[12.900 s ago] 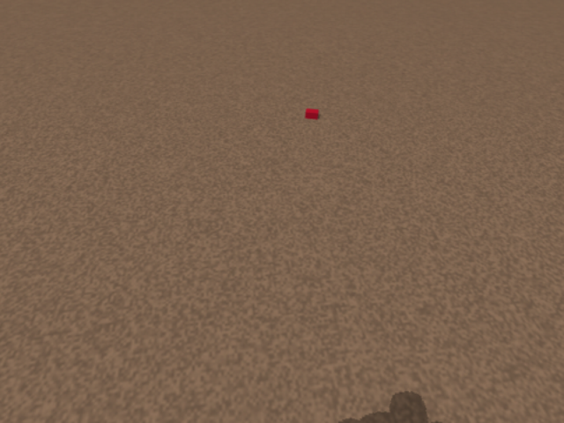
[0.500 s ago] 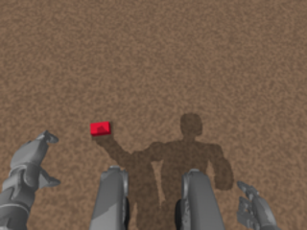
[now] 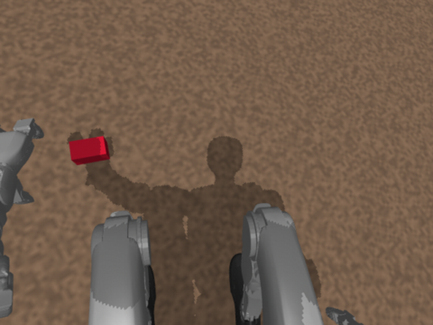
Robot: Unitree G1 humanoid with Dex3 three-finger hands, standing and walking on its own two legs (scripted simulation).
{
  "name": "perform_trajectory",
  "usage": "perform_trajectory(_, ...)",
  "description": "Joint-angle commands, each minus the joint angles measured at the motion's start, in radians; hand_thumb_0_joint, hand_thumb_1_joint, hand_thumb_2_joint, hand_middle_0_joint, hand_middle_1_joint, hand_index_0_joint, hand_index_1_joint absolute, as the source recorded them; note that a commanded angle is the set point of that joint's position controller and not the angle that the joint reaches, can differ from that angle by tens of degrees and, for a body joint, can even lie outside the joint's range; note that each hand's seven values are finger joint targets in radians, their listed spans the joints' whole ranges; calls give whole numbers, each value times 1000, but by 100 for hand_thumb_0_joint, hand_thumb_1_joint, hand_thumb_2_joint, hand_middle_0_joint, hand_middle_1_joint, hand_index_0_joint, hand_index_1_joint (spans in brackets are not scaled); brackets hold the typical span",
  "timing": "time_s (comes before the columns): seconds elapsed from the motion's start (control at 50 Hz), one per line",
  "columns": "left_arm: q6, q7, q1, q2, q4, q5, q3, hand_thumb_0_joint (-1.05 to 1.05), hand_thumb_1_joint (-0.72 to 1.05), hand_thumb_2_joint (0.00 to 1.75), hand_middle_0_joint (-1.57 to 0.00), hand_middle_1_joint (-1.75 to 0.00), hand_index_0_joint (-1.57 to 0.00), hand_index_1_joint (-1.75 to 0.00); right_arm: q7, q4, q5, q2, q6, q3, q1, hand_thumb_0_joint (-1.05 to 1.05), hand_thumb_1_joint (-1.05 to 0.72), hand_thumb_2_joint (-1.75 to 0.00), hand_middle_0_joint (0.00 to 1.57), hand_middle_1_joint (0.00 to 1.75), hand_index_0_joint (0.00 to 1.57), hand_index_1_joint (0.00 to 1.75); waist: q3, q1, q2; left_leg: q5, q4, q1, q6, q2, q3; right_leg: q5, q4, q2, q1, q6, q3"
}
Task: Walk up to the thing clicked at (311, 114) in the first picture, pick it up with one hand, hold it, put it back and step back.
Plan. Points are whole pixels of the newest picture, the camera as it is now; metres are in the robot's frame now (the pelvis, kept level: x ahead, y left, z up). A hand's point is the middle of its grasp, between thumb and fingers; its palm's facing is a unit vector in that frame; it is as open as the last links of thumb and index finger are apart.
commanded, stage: rise first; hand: left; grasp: from above
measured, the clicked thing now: (90, 150) +0.52 +0.30 -0.35
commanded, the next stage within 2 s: none
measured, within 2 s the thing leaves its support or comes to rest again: neither
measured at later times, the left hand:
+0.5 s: hand (38, 161) +0.44 +0.35 -0.20, palm faces -0.44 -0.11 -0.89, open 13.7 cm
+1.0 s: hand (47, 158) +0.46 +0.35 -0.23, palm faces -0.44 -0.13 -0.89, open 13.9 cm
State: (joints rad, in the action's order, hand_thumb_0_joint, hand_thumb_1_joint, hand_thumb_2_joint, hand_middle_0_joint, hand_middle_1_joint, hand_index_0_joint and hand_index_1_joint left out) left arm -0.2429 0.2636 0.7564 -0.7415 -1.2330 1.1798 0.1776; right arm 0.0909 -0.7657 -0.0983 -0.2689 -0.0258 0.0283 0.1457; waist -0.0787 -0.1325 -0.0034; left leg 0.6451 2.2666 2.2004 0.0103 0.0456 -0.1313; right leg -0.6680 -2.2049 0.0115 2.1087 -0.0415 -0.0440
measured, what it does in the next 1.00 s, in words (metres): lowers itself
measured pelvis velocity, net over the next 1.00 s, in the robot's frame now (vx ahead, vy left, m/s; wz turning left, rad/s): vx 0.01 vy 0.00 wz -0.06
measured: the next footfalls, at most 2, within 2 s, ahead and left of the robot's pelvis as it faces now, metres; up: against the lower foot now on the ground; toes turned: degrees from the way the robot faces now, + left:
none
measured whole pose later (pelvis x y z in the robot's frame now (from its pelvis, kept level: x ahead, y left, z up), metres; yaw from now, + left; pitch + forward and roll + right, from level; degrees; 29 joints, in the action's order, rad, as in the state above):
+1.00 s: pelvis +0.01 +0.00 -0.05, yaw -3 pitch +33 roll -10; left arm -0.24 0.38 0.93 -0.87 -1.46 1.26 0.22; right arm 0.15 -0.75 -0.18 -0.28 -0.03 -0.07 0.11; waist 0.00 -0.21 -0.04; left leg 0.70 2.46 2.35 0.01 0.04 -0.19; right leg -0.71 -2.36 -0.01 2.24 -0.06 -0.07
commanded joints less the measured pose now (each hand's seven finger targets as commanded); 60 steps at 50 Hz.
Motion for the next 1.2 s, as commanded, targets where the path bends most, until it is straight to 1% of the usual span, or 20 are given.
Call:
perform_trajectory(0.0, -24, 64, 315, -339, 109, 40, 44, 0, -45, 92, -14, -95, -14, -94, -1, 43, -8, -235, -5, 69, 134, 0, -89, -90, 20, 30, 20, 30, -634, 22, 251, -55, -250, -526, -26, -30, 73, 85, 197, -30, -176, 81, -91)
perform_trajectory(0.04, -28, 81, 304, -331, 44, 51, 42, 0, -44, 91, -15, -93, -15, -92, 5, 26, -15, -237, -1, 63, 150, 0, -89, -90, 20, 30, 20, 30, -602, 8, 230, -57, -228, -501, -29, -28, 74, 88, 188, -31, -163, 78, -95)
perform_trajectory(0.08, -37, 94, 365, -320, 67, 59, 27, 0, -44, 90, -14, -95, -16, -94, 10, 31, -24, -236, -4, 59, 145, 0, -90, -90, 20, 30, 20, 30, -623, -1, 261, -73, -216, -514, -27, -28, 75, 103, 175, -30, -149, 78, -97)
perform_trajectory(0.12, -30, 109, 358, -344, 18, 62, 47, 0, -46, 92, -13, -96, -14, -95, 12, 26, -29, -239, -7, 53, 159, 0, -90, -90, 20, 30, 20, 30, -632, -6, 236, -96, -193, -496, -31, -30, 81, 125, 176, -34, -170, 75, -99)
perform_trajectory(0.18, -24, 127, 377, -329, -16, 68, 39, 0, -44, 91, -13, -97, -14, -96, 20, 21, -42, -247, -12, 47, 157, 0, -90, -90, 20, 30, 20, 30, -626, -16, 271, -107, -189, -509, -26, -25, 67, 136, 138, -32, -129, 72, -112)
perform_trajectory(0.22, -13, 136, 404, -353, -28, 76, 39, 0, -44, 90, -14, -96, -15, -95, 20, 17, -40, -245, -13, 44, 158, 0, -90, -90, 20, 30, 20, 30, -631, -16, 282, -107, -176, -507, -27, -24, 75, 141, 140, -34, -133, 76, -107)
perform_trajectory(0.24, -11, 141, 411, -344, -37, 76, 37, 0, -46, 92, -13, -96, -14, -95, 23, 17, -46, -247, -14, 42, 163, 0, -90, -90, 20, 30, 20, 30, -621, -32, 267, -108, -162, -481, -30, -23, 78, 147, 140, -35, -141, 72, -109)
perform_trajectory(0.34, 6, 158, 437, -357, -56, 71, 47, 0, -46, 92, -13, -96, -14, -95, 27, 14, -52, -240, -19, 27, 165, 0, -90, -90, 20, 30, 20, 30, -634, -36, 266, -119, -135, -450, -32, -24, 83, 160, 123, -42, -155, 72, -110)
perform_trajectory(0.46, 18, 146, 423, -377, -78, 68, 47, 0, -48, 93, -11, -101, -12, -99, 31, 16, -61, -239, -17, 17, 160, 0, -90, -90, 20, 30, 20, 30, -627, -38, 267, -137, -107, -429, -36, -22, 85, 182, 113, -45, -169, 69, -110)
perform_trajectory(0.48, 17, 145, 432, -375, -69, 65, 49, 0, -49, 94, -10, -101, -11, -99, 32, 18, -62, -242, -16, 16, 168, 0, -90, -90, 20, 30, 20, 30, -635, -52, 253, -147, -97, -425, -37, -22, 84, 193, 113, -47, -183, 67, -113)
perform_trajectory(0.6, 14, 138, 419, -396, -55, 64, 61, 0, -50, 95, -11, -99, -11, -99, 38, 21, -62, -247, -9, 6, 169, 0, -90, -90, 20, 30, 20, 30, -638, -45, 294, -160, -102, -453, -28, -20, 67, 198, 84, -46, -162, 72, -123)
perform_trajectory(0.66, 9, 140, 411, -395, -59, 60, 66, 0, -51, 96, -10, -100, -10, -99, 41, 24, -66, -251, -4, 2, 167, 0, -90, -90, 20, 30, 20, 30, -650, -47, 306, -186, -91, -457, -25, -20, 64, 220, 69, -47, -160, 71, -125)
perform_trajectory(0.72, 8, 144, 407, -389, -92, 60, 60, 0, -51, 96, -9, -102, -10, -101, 46, 24, -71, -253, -3, -5, 172, 0, -90, -90, 20, 30, 20, 30, -603, -62, 285, -170, -80, -418, -30, -21, 67, 212, 75, -49, -151, 70, -127)
perform_trajectory(0.78, 0, 152, 428, -423, -64, 59, 80, 0, -50, 95, -11, -100, -12, -99, 45, 23, -73, -260, -3, -8, 175, 0, -90, -90, 20, 30, 20, 30, -620, -58, 300, -177, -67, -418, -32, -23, 76, 219, 74, -48, -172, 66, -123)
perform_trajectory(0.82, -1, 152, 421, -406, -86, 61, 64, 0, -51, 96, -11, -99, -11, -98, 47, 20, -79, -258, -3, -15, 173, 0, -90, -90, 20, 30, 20, 30, -615, -68, 285, -170, -58, -401, -33, -21, 73, 218, 74, -52, -175, 65, -126)
perform_trajectory(0.94, -3, 156, 439, -422, -99, 64, 62, 0, -49, 95, -11, -99, -11, -99, 50, 24, -83, -269, -7, -19, 169, 0, -90, -90, 20, 30, 20, 30, -588, -79, 297, -145, -53, -394, -32, -19, 67, 196, 67, -53, -150, 66, -132)
perform_trajectory(1.0, -8, 165, 447, -446, -96, 64, 78, 0, -49, 94, -12, -98, -12, -97, 50, 22, -81, -275, -7, -21, 163, 0, -90, -90, 20, 30, 20, 30, -598, -68, 318, -134, -66, -397, -27, -21, 60, 182, 54, -52, -138, 69, -138)
perform_trajectory(1.02, -5, 164, 432, -429, -118, 67, 67, 0, -57, 102, -12, -94, -9, -97, 51, 27, -82, -271, -8, -22, 159, 0, -90, -90, 20, 30, 20, 30, -588, -73, 322, -135, -66, -412, -25, -20, 55, 180, 50, -52, -125, 70, -141)
perform_trajectory(1.08, -3, 171, 457, -426, -114, 75, 53, 0, -50, 96, -14, -95, -13, -96, 52, 25, -83, -273, -9, -26, 163, 0, -90, -90, 20, 30, 20, 30, -574, -89, 310, -132, -50, -383, -30, -22, 61, 190, 60, -56, -132, 69, -138)
perform_trajectory(1.18, 3, 182, 451, -436, -109, 72, 67, 0, -48, 94, -15, -94, -15, -95, 58, 24, -86, -275, -16, -32, 177, 0, -90, -90, 20, 30, 20, 30, -602, -89, 321, -176, -43, -399, -28, -21, 62, 229, 54, -55, -165, 65, -139)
